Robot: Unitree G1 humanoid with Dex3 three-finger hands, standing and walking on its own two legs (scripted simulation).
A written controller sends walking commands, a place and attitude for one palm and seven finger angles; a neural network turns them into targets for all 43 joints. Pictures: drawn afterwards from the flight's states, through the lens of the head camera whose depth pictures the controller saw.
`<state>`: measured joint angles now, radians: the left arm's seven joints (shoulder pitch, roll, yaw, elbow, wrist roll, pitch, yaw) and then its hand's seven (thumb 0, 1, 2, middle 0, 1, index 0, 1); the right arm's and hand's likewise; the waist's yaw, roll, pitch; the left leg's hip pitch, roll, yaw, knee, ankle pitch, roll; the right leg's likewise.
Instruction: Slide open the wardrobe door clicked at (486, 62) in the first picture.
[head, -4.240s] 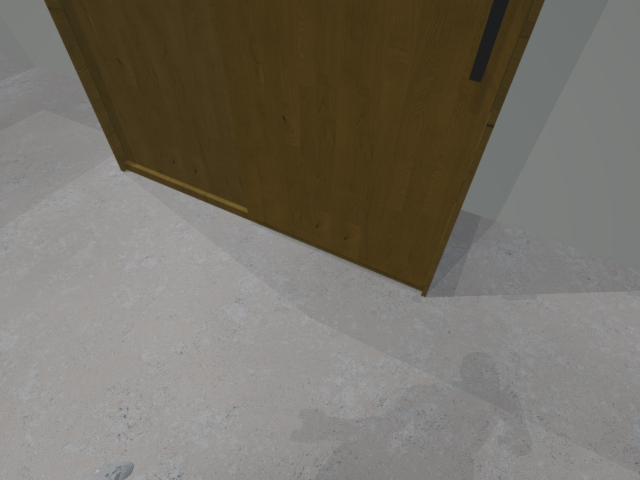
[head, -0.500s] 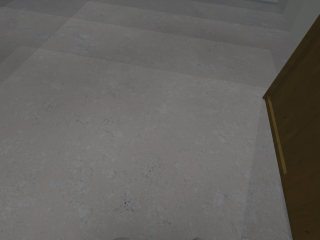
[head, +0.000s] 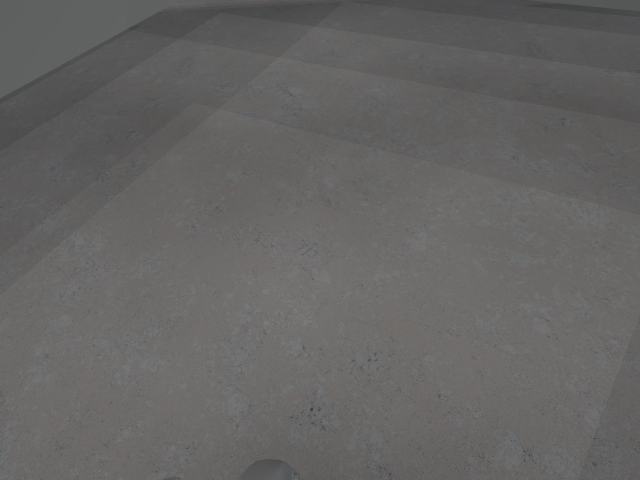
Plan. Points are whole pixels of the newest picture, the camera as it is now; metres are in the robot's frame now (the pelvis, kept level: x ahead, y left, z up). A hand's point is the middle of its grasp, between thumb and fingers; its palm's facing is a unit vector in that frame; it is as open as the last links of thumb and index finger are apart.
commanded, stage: walk to a spot facing it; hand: right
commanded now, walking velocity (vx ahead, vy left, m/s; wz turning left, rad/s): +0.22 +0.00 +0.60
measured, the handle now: out of the picture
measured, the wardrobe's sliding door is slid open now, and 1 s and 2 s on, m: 0.00 0.00 0.00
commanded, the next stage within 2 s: turn to face it in 0.38 s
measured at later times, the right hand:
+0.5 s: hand (419, 455) +0.19 -0.12 -0.17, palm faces -0.25 +0.95 -0.21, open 7.4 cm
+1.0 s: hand (437, 390) +0.29 -0.16 -0.17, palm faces -0.08 +0.98 -0.20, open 7.4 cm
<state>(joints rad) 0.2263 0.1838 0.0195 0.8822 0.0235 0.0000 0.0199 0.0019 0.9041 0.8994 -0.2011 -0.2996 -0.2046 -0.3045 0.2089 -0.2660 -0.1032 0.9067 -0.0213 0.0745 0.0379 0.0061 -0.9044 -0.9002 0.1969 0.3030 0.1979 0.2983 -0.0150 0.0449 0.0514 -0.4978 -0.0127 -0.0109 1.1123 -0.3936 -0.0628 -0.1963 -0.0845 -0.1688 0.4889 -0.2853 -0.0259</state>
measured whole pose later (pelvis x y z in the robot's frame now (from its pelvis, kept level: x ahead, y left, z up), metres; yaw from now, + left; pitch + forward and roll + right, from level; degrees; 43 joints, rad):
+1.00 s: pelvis +0.18 +0.02 +0.00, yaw +7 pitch +1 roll +2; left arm 0.26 0.17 0.05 0.98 0.02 0.02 -0.01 0.00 0.92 0.90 -0.20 -0.30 -0.21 -0.30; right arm 0.18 -0.21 -0.08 0.97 -0.02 0.04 -0.01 0.00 -0.90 -0.90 0.20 0.30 0.20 0.30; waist 0.03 0.01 0.04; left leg -0.48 0.06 0.00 1.01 -0.36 -0.07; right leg -0.33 0.05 -0.02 0.42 -0.12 -0.09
